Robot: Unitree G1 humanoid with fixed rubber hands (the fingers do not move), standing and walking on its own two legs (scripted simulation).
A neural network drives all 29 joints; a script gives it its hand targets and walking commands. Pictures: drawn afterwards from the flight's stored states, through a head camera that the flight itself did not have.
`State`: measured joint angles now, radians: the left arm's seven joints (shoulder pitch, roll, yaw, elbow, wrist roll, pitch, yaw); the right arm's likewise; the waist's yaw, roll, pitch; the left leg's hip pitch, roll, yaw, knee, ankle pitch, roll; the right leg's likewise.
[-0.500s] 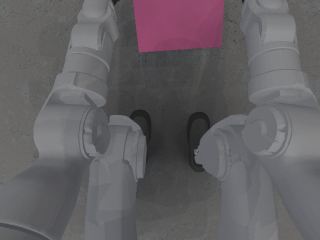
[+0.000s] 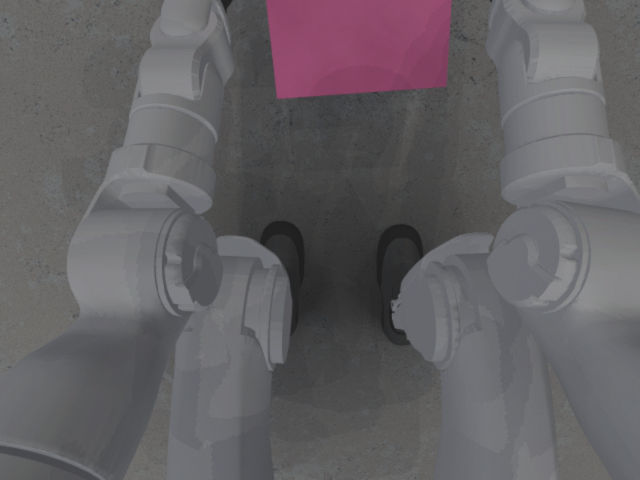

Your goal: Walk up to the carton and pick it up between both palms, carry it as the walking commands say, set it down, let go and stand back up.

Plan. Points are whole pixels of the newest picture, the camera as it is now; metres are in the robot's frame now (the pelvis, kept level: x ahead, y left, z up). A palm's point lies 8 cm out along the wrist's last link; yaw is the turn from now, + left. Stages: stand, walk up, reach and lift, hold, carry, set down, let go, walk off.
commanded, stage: set down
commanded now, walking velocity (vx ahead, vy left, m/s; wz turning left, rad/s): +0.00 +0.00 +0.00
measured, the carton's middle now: out of the picture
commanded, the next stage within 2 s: none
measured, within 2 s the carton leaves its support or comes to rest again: rests again in 0.26 s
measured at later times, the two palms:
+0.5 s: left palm out of the picture +0.54 +0.13 -0.21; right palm out of the picture +0.55 -0.14 -0.20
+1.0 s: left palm (217, 9) +0.52 +0.13 -0.22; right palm out of the picture +0.54 -0.14 -0.20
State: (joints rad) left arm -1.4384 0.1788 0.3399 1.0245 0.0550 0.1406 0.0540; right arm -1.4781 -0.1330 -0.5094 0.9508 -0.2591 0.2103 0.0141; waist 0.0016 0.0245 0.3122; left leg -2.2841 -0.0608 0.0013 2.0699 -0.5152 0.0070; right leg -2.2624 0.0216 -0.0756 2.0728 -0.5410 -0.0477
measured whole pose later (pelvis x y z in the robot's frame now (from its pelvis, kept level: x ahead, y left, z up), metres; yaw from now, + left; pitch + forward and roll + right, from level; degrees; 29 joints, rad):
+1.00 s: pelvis +0.01 +0.00 -0.01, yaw +0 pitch +42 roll -1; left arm -1.44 0.18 0.36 1.18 0.07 0.02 0.08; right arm -1.48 -0.17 -0.40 1.08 -0.20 0.06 -0.03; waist 0.00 0.05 0.31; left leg -2.30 -0.06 0.00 2.11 -0.54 0.01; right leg -2.28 0.03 -0.07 2.11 -0.56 -0.05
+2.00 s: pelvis -0.02 +0.00 +0.02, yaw +0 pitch +24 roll -1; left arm -1.31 0.25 0.15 0.69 -0.19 0.29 0.23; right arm -1.35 -0.37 -0.08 0.81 0.21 0.31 -0.15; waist 0.00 0.03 0.52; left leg -1.94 -0.06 0.00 2.06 -0.54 0.01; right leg -1.92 0.04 -0.07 2.06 -0.56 -0.05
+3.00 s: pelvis +0.00 +0.00 +0.25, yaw +1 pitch +19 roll -1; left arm -1.01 0.21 0.16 0.47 -0.06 0.38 0.15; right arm -1.07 -0.36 -0.11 0.61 0.11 0.37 -0.09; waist 0.00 0.03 0.53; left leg -1.22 -0.06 -0.05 1.27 -0.38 0.01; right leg -1.20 0.05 -0.04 1.26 -0.39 -0.05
